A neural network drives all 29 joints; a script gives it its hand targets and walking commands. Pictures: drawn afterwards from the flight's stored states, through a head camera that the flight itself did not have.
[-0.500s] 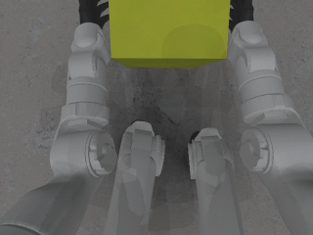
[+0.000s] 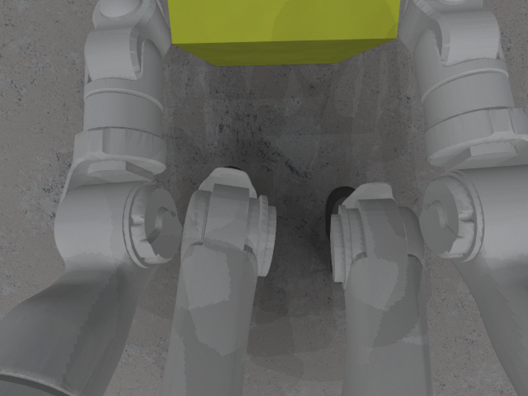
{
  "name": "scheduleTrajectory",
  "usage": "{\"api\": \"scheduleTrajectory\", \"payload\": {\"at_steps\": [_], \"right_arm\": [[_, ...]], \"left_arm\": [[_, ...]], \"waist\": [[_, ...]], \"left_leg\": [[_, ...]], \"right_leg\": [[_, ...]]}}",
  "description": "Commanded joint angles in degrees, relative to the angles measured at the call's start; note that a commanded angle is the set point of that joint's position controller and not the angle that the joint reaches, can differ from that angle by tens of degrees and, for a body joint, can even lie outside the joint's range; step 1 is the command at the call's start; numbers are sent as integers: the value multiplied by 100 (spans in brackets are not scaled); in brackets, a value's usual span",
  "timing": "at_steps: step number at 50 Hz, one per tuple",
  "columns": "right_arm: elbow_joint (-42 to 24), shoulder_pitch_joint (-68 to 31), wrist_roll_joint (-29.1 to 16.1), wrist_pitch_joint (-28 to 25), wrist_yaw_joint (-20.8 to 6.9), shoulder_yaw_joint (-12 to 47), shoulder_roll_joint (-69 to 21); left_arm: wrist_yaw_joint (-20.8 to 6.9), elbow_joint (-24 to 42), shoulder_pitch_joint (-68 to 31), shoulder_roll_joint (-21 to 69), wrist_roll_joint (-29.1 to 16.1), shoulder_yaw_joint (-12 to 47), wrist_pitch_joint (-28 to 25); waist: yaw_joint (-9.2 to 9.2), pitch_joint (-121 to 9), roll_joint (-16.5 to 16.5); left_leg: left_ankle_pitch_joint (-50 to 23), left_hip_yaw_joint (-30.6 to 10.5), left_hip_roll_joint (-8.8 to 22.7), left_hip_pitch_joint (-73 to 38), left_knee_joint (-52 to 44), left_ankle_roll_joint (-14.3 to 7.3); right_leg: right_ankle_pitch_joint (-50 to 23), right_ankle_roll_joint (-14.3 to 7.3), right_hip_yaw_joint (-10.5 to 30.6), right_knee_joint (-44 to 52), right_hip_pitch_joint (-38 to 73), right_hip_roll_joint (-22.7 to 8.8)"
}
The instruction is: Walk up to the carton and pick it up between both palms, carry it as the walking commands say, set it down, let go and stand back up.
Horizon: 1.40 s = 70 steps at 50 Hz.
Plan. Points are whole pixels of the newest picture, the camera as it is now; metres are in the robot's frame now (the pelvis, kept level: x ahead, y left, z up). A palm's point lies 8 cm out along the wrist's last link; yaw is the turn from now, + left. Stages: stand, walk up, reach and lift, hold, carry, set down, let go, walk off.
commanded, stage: set down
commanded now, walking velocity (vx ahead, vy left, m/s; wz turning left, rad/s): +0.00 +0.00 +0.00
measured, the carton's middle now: out of the picture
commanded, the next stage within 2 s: none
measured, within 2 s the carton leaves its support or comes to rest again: rests again in 0.80 s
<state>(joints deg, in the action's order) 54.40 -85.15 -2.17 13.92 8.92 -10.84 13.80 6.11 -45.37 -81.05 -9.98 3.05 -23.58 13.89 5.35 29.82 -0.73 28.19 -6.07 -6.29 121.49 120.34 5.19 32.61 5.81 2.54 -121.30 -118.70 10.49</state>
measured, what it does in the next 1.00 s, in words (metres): stands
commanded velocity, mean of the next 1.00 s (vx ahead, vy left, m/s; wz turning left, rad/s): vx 0.00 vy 0.00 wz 0.00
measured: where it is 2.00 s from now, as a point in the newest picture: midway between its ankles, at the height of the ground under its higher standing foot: (284, 242)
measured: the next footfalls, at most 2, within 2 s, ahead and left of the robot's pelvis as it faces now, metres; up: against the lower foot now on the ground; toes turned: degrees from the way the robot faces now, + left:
none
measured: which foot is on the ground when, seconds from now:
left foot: down 0.00-1.00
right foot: down 0.00-1.00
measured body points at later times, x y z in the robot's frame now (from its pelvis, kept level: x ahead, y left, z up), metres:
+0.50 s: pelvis +0.01 +0.00 -0.01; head +0.37 +0.03 +0.24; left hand +0.54 +0.22 -0.17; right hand +0.57 -0.08 -0.19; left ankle +0.14 +0.13 -0.36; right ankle +0.13 -0.12 -0.36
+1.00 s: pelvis +0.03 +0.00 -0.02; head +0.38 +0.03 +0.26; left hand +0.53 +0.21 -0.18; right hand +0.57 -0.09 -0.19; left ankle +0.14 +0.13 -0.36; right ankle +0.13 -0.12 -0.36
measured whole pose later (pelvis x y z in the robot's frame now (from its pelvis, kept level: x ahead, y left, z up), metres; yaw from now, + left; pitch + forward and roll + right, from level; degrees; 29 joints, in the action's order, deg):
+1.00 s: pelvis +0.03 +0.00 -0.02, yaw -1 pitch +41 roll -1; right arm 63.0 -77.0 0.2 8.4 7.4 -10.5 11.5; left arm 3.5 -53.2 -71.7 -7.8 6.5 -25.3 9.3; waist 5.7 10.6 -2.5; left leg 31.3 -3.6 -2.9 132.3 122.8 3.5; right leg 34.6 4.3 2.3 -124.0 -130.4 9.2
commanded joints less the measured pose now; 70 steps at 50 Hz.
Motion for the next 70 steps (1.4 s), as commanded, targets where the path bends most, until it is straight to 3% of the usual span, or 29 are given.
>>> {"api": "scheduleTrajectory", "payload": {"at_steps": [1, 7, 14, 24, 30, 37, 44, 54, 58, 64, 67, 70], "right_arm": [[-1150, -3840, -639, -329, -1429, 2023, -5905], [-1142, -3984, -595, -385, -1383, 2075, -5800], [-1139, -3912, -547, -466, -1360, 2091, -5807], [-625, -3341, -360, -532, -1427, 1804, -5786], [-294, -2700, -169, -719, -1464, 1510, -5654], [-224, -2467, -279, -821, -1448, 1620, -5485], [3, -2271, -97, -831, -1415, 1383, -5168], [6, -2226, -26, -888, -1391, 1308, -4974], [17, -2202, -9, -925, -1300, 1197, -4510], [86, -1899, 37, -1044, -1028, 935, -3359], [173, -1516, 60, -1129, -789, 729, -2339], [255, -939, 77, -1209, -382, 428, -523]], "left_arm": [[-1600, 385, -3374, 5387, -691, 2842, -14], [-1669, -24, -3175, 5351, -674, 2574, -29], [-1787, -121, -3165, 5396, -730, 2454, -84], [-1870, -508, -2810, 5233, -455, 2164, -154], [-1819, -596, -2335, 5143, -203, 1956, -332], [-1708, -656, -1916, 4807, -21, 1860, -492], [-1668, -580, -2015, 4601, -22, 1868, -541], [-1595, -566, -2066, 4366, -86, 1862, -651], [-1480, -653, -1942, 3879, -15, 1630, -709], [-1165, -788, -1594, 2804, 14, 1226, -879], [-870, -898, -1272, 1779, 15, 957, -1024], [-380, -1083, -684, -57, -1, 540, -1247]], "waist": [[172, -10312, -1], [199, -9968, -358], [209, -9896, -501], [272, -8592, -396], [214, -7610, -371], [515, -7523, -479], [341, -7258, -334], [340, -7277, -302], [406, -7289, -347], [323, -7366, -351], [284, -7372, -350], [305, -7348, -365]], "left_leg": [[-1604, 1118, 48, -3888, -830, -310], [-1452, 1109, 88, -3525, -727, -352], [-1629, 1117, 96, -3283, -591, -362], [-1425, 1080, 114, -2617, -614, -385], [-1804, 920, 50, -2269, -628, -406], [-1793, 928, 91, -2113, -586, -425], [-1440, 906, 115, -2058, -618, -377], [-1536, 910, 118, -2163, -540, -334], [-1489, 946, 138, -2167, -551, -325], [-1461, 953, 183, -2312, -580, -279], [-1454, 946, 228, -2440, -651, -253], [-1300, 990, 321, -2466, -747, -196]], "right_leg": [[-1027, -397, -908, 822, 2270, -37], [-945, -385, -876, 811, 2348, -60], [-1192, -425, -830, 728, 2420, -59], [-1051, -442, -749, 729, 1663, -47], [-1389, -440, -670, 737, 861, 7], [-1363, -435, -564, 693, 835, 2], [-1056, -497, -552, 691, 686, -4], [-1089, -466, -545, 639, 706, -10], [-1043, -433, -541, 656, 794, -43], [-1003, -393, -541, 689, 951, -124], [-982, -367, -528, 736, 1043, -190], [-879, -323, -508, 829, 1226, -322]]}}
